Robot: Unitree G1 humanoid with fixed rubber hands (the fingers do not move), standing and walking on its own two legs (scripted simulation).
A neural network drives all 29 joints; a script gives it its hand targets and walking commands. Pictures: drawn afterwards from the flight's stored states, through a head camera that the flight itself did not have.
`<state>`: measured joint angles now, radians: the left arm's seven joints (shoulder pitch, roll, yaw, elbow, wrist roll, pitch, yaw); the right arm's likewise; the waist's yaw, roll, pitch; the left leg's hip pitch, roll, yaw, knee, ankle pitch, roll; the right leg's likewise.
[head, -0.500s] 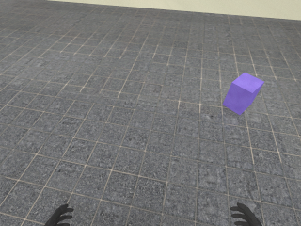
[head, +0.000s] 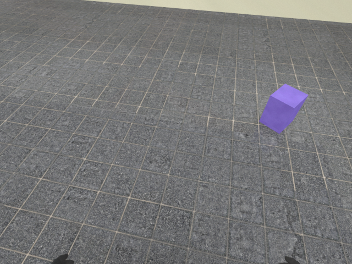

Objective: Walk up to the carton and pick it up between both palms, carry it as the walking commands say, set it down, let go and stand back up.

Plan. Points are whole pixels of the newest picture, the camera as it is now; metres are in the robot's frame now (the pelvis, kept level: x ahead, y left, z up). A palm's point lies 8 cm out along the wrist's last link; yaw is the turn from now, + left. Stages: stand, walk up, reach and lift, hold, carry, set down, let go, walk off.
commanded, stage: stand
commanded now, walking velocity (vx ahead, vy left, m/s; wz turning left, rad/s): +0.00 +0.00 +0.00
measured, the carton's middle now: (282, 108) +1.26 -0.81 -0.62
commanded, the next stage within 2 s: walk up in 0.62 s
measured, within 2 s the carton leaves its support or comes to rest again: neither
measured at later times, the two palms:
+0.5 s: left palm out of the picture +0.07 +0.31 -0.10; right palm out of the picture +0.07 -0.28 -0.10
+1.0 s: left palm out of the picture +0.09 +0.26 -0.09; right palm out of the picture +0.02 -0.32 -0.09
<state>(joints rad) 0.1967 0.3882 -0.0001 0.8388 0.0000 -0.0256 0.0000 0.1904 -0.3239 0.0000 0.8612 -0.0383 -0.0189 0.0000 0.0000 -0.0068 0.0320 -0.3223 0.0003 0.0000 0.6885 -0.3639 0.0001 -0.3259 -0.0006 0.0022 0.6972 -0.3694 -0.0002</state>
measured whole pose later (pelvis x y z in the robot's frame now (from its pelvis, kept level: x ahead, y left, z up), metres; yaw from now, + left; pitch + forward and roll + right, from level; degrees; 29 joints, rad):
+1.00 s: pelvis -0.01 -0.03 +0.03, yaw -4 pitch +1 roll -2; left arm 0.20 0.36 0.00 0.93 0.00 0.05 -0.09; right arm 0.22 -0.33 -0.01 1.01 -0.03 0.00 -0.02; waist 0.00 0.03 0.01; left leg -0.22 0.12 0.02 0.43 -0.24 -0.02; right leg -0.52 -0.01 0.00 0.97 -0.36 0.00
